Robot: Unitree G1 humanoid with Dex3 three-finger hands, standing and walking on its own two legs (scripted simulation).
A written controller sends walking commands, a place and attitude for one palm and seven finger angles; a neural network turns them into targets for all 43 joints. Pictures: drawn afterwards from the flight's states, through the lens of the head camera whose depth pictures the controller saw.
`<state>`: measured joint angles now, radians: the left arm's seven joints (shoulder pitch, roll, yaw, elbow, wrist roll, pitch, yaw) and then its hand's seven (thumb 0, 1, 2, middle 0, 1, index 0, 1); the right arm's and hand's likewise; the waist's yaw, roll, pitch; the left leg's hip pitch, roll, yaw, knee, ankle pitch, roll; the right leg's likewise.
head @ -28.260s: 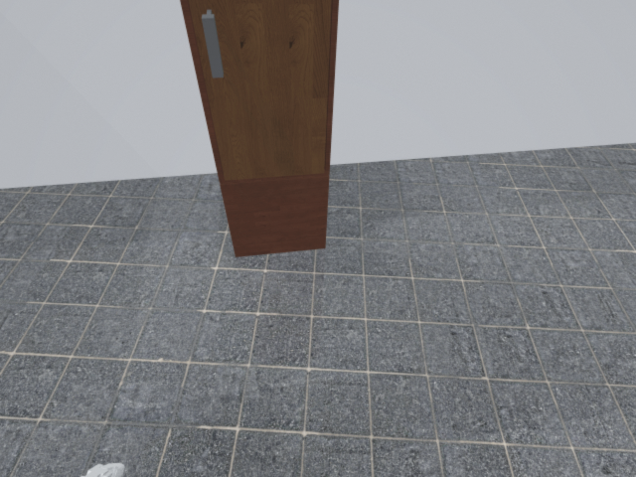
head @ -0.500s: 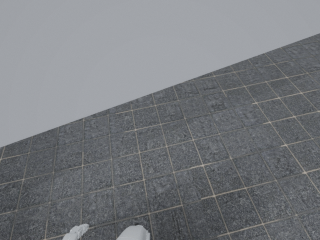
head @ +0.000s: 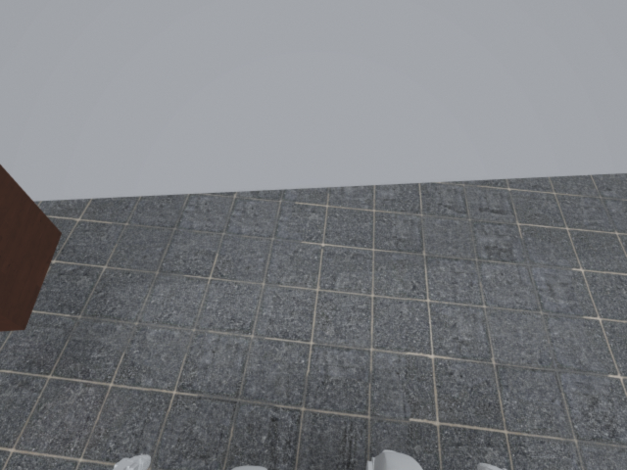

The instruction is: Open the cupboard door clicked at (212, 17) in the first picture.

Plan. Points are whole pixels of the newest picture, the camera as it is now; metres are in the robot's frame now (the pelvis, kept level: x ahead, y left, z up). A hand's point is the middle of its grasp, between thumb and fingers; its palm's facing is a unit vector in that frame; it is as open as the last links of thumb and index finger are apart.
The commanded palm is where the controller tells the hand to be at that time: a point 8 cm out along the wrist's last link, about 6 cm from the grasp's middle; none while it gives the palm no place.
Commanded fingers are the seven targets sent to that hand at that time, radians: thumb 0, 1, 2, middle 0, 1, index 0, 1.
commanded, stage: turn to face it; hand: left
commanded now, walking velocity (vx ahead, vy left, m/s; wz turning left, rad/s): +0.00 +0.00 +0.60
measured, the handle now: out of the picture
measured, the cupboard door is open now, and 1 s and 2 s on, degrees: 54 54 54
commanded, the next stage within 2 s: take the last steps up to it in 1.66 s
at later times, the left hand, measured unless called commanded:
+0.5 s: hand out of the picture -0.01 +0.18 -0.18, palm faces +0.35 -0.91 -0.21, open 7.3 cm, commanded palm none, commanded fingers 0.00 0.90 0.90 -0.20 -0.30 -0.20 -0.30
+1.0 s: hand out of the picture -0.01 +0.14 -0.14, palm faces +0.57 -0.77 -0.28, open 7.3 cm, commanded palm none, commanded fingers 0.00 0.90 0.90 -0.20 -0.30 -0.20 -0.30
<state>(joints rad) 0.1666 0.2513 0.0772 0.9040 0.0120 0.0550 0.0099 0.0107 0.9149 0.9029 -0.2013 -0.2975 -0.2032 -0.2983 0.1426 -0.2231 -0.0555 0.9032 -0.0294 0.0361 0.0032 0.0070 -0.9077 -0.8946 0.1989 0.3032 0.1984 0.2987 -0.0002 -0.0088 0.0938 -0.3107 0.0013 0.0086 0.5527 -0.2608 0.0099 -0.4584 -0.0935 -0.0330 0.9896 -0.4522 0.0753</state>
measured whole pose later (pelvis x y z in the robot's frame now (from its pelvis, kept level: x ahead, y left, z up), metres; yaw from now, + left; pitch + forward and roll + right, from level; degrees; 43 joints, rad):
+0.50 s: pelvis +0.00 -0.02 -0.01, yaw +20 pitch +1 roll +1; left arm 0.22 0.22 0.06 0.90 0.01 0.03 0.01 0.01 0.91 0.90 -0.21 -0.30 -0.21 -0.30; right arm 0.10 -0.23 -0.07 0.90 -0.02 0.04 0.03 0.01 -0.91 -0.90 0.20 0.30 0.19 0.30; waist -0.01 -0.05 0.11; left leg -0.34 0.01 0.09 0.64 -0.29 0.01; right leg -0.32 -0.18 -0.20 0.83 -0.50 0.06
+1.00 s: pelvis +0.02 -0.07 +0.01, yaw +37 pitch +0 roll +2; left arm 0.18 0.18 0.04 0.88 0.02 0.01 0.03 0.01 0.91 0.90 -0.20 -0.30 -0.21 -0.30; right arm 0.16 -0.25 -0.09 0.94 -0.02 0.09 0.03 0.01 -0.91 -0.89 0.20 0.30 0.20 0.30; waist -0.04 0.03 0.10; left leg -0.52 -0.01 0.01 1.12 -0.43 -0.06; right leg -0.21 -0.10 -0.14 0.54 -0.32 0.00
